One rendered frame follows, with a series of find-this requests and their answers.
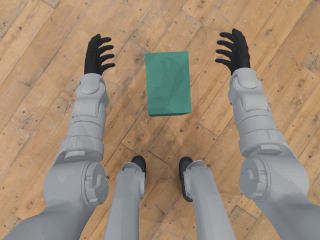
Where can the robot left forearm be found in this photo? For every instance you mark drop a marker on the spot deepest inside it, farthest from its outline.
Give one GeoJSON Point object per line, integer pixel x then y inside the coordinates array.
{"type": "Point", "coordinates": [84, 139]}

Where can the carton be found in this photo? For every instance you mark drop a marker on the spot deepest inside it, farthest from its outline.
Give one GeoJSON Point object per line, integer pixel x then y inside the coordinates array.
{"type": "Point", "coordinates": [168, 83]}

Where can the left robot upper arm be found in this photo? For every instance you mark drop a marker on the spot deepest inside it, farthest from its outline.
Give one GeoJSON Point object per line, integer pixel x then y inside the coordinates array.
{"type": "Point", "coordinates": [72, 191]}

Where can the left robot thigh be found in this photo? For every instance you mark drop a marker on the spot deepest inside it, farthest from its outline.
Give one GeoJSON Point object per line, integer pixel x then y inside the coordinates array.
{"type": "Point", "coordinates": [123, 218]}

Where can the right robot upper arm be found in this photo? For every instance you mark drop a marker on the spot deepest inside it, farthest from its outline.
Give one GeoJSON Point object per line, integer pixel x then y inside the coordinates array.
{"type": "Point", "coordinates": [279, 186]}

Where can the robot right forearm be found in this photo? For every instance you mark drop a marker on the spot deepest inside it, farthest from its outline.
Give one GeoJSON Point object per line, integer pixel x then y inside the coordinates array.
{"type": "Point", "coordinates": [254, 120]}

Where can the left robot hand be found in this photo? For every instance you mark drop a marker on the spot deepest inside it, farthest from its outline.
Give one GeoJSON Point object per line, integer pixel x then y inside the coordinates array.
{"type": "Point", "coordinates": [93, 60]}

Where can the right robot thigh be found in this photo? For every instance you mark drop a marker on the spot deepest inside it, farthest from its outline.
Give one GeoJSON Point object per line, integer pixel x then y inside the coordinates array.
{"type": "Point", "coordinates": [212, 221]}

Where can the right robot hand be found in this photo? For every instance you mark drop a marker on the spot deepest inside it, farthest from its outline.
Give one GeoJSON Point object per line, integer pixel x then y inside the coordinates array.
{"type": "Point", "coordinates": [239, 57]}

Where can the robot thigh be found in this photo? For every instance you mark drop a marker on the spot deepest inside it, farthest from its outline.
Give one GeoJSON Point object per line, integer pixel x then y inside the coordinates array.
{"type": "Point", "coordinates": [123, 218]}
{"type": "Point", "coordinates": [212, 221]}

